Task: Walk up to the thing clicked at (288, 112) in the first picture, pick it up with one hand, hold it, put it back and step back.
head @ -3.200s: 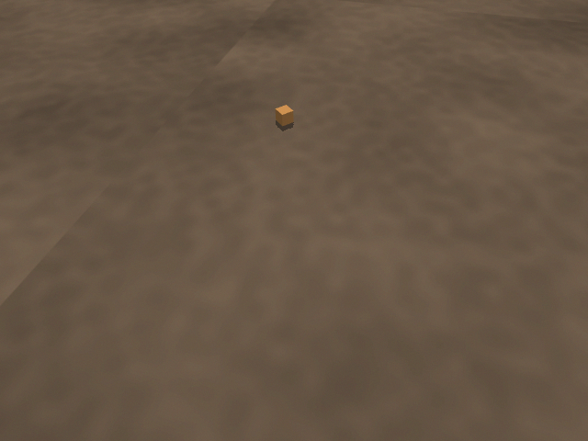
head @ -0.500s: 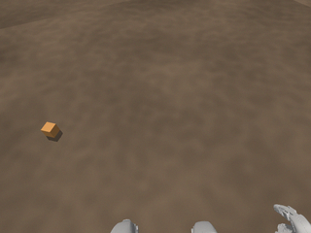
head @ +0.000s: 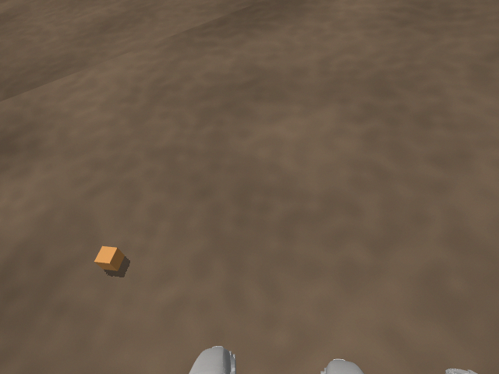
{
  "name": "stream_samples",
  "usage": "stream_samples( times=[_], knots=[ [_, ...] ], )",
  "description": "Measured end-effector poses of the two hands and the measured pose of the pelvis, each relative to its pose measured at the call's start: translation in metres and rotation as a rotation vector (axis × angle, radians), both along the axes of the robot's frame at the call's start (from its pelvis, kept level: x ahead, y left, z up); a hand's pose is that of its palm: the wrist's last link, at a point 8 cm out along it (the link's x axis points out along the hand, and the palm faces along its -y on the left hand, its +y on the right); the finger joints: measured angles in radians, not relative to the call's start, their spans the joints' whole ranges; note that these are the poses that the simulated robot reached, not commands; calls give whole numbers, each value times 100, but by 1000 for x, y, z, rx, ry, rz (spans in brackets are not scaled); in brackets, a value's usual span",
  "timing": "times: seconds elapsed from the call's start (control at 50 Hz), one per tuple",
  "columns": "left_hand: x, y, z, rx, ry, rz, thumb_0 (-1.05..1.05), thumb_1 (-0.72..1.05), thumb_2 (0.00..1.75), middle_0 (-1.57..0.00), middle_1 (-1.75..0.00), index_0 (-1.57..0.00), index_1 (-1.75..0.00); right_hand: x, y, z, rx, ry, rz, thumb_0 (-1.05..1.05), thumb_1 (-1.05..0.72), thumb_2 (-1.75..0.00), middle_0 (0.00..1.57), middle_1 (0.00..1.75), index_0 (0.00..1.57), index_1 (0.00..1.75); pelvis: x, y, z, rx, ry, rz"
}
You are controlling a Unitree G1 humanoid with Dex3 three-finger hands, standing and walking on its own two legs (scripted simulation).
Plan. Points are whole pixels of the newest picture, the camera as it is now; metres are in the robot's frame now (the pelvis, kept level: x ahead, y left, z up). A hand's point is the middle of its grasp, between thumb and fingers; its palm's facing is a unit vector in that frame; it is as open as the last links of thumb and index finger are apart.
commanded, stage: walk up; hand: left
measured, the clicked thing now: (110, 258) +0.71 +0.74 -0.70
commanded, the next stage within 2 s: none
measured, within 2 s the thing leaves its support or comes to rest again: neither
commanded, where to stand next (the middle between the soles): +0.29 +0.61 m, yaw -13 degrees
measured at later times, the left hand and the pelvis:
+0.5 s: hand (23, 348) +0.21 +0.48 -0.12, palm faces -0.14 -0.82 -0.56, open 7.4 cm; pelvis +0.09 +0.20 -0.01, yaw -6 degrees
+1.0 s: hand out of the picture +0.25 +0.74 -0.13, palm faces -0.15 -0.78 -0.60, open 7.4 cm; pelvis +0.15 +0.42 -0.01, yaw -8 degrees
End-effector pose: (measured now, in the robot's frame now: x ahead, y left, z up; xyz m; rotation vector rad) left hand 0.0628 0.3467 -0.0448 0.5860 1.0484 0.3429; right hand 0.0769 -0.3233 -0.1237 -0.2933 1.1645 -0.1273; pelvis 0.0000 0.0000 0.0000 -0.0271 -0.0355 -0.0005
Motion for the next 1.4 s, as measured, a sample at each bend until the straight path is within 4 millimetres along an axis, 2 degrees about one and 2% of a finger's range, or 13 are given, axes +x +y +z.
stream_samples(
  times=[0.14,0.22,0.36,0.48,0.58,0.66,0.8,0.88,0.96,1.06,1.18,1.3,1.4],
  knots=[
    [15,103,-17,39,65,-1,0,90,89,-21,-30,-21,-30,35,50,11,-94,-57,-11,1,-91,-90,20,30,20,30,24,81,-17,0,25,-29],
    [37,151,-33,50,110,27,1,90,89,-21,-30,-20,-30,28,90,16,-124,-56,-59,1,-91,-90,20,30,20,30,40,119,-21,9,18,-55],
    [100,160,-32,-43,125,-63,1,91,89,-20,-30,-20,-30,-3,152,25,-89,57,-154,1,-91,-90,21,30,20,30,70,159,2,20,16,-85],
    [141,166,-33,-57,54,-130,0,90,89,-21,-30,-20,-30,3,190,-1,-48,121,-175,1,-91,-90,21,30,20,30,92,189,-7,8,3,-105],
    [147,201,-19,-36,1,-96,0,90,89,-21,-30,-21,-30,42,226,-8,-27,95,-125,1,-91,-90,21,30,20,30,103,224,-4,-11,-9,-90],
    [146,243,-10,-3,6,-99,0,90,89,-21,-30,-21,-30,77,252,-5,-23,18,-98,1,-91,-90,21,30,20,30,110,257,-5,0,-7,-93],
    [149,351,-19,55,44,-96,0,90,89,-21,-30,-21,-30,118,304,2,-96,-58,-72,1,-91,-90,21,30,20,30,123,337,-24,4,18,-109],
    [157,411,-35,86,92,-47,0,90,89,-21,-30,-21,-30,115,347,4,-132,-75,-90,1,-91,-90,20,30,20,30,132,382,-33,15,6,-127],
    [175,429,-39,48,127,-54,1,90,89,-21,-30,-20,-30,95,392,11,-105,-18,-147,1,-91,-90,20,30,20,30,143,406,-19,12,12,-135],
    [198,427,-38,-26,138,-109,1,90,89,-21,-30,-20,-30,76,434,11,-67,59,-185,1,-91,-90,21,30,20,30,157,433,-6,17,10,-147],
    [208,444,-35,-43,74,-137,0,90,89,-21,-30,-21,-30,86,473,-9,-40,105,-174,1,-91,-90,21,30,20,30,164,470,-11,0,-5,-144],
    [208,500,-16,-6,38,-121,0,90,89,-21,-30,-21,-30,123,512,-7,-34,30,-130,1,-91,-90,21,30,20,30,167,520,-8,14,-6,-127],
    [214,572,-14,45,36,-132,0,90,89,-21,-30,-21,-30,148,548,-3,-67,-31,-113,1,-91,-90,21,30,20,30,169,573,-17,21,6,-128]
  ],
)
